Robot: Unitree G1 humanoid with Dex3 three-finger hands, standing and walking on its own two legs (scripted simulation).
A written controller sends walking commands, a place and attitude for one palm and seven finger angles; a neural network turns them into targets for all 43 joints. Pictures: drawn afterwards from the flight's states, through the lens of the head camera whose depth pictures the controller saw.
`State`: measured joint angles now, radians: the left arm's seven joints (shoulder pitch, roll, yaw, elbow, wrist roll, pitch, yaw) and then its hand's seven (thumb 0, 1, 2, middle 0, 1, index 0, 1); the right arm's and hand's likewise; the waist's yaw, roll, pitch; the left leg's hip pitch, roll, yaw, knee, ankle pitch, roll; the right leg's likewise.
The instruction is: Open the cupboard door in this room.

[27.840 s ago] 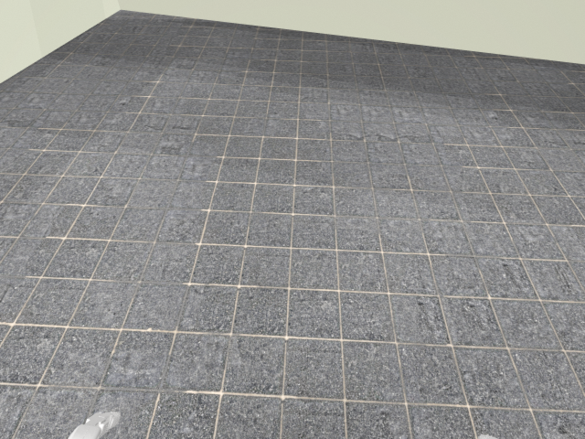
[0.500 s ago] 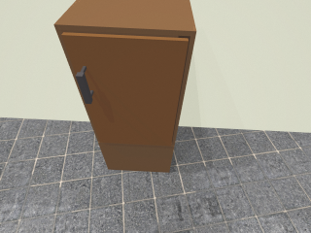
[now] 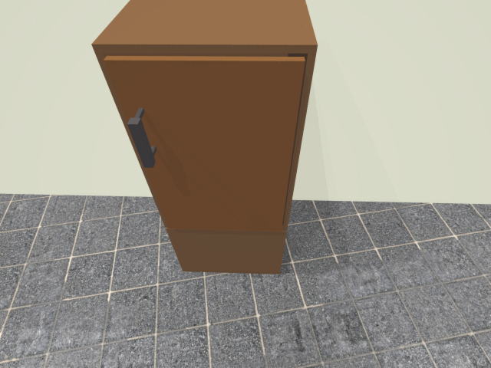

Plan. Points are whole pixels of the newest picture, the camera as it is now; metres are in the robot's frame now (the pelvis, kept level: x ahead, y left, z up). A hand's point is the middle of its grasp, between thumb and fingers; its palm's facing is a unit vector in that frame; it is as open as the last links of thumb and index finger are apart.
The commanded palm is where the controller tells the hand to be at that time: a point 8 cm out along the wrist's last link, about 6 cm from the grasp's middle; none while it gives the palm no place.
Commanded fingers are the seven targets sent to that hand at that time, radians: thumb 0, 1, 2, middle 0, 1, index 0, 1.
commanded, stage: look again from close up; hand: left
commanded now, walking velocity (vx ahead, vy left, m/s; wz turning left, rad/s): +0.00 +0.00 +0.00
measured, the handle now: (144, 138) +0.57 +0.27 +0.04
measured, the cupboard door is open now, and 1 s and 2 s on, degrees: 0 0 0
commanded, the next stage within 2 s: shuffle to correct the standing spot in 0.30 s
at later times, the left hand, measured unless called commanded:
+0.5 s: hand out of the picture -0.01 +0.14 -0.17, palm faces +0.01 -0.98 -0.20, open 7.3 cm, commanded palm none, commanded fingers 0.00 0.90 0.90 -0.20 -0.30 -0.20 -0.30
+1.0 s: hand out of the picture +0.04 +0.18 -0.17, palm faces +0.11 -0.96 -0.26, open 7.3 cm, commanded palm none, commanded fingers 0.00 0.90 0.90 -0.20 -0.30 -0.20 -0.30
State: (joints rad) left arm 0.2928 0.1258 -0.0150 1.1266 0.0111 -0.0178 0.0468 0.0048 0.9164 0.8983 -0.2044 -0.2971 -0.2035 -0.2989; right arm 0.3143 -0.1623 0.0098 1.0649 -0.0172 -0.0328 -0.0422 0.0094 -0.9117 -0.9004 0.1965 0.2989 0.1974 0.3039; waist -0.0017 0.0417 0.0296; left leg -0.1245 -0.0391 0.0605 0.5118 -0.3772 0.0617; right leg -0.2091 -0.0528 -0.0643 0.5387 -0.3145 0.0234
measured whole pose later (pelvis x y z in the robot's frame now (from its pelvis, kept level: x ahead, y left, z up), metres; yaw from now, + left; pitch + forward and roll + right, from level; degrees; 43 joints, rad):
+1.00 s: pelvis +0.01 +0.00 -0.01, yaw +2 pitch -1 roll +2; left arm 0.25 0.14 0.04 1.00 0.03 -0.03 0.04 0.00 0.91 0.90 -0.21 -0.30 -0.20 -0.30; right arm 0.27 -0.18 -0.03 1.03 -0.02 0.03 -0.02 0.01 -0.91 -0.90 0.20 0.30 0.20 0.30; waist 0.03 0.03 0.07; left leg -0.36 -0.05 0.05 0.99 -0.53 0.01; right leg -0.25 -0.10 -0.11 0.65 -0.38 -0.01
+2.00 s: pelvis +0.01 +0.06 +0.00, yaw +0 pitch -2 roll +0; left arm 0.30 0.16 -0.01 1.03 0.01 -0.01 0.04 0.01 0.93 0.90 -0.21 -0.30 -0.20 -0.30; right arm 0.27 -0.17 0.00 1.03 -0.02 0.01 -0.02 0.01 -0.92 -0.90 0.20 0.30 0.20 0.30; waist -0.01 0.00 0.01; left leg -0.21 0.00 0.04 0.52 -0.27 0.02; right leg -0.17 0.05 -0.07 0.47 -0.28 -0.06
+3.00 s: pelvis +0.02 +0.13 +0.01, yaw +0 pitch -1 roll -1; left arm 0.31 0.15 -0.02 1.10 0.01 0.00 0.04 0.00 0.91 0.90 -0.20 -0.30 -0.20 -0.30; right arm 0.30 -0.14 0.02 1.11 -0.01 -0.04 -0.04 0.01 -0.91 -0.90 0.20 0.30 0.20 0.30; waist 0.00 -0.03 0.02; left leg -0.16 -0.10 0.09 0.42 -0.25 0.13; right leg -0.15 -0.05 -0.02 0.44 -0.27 0.04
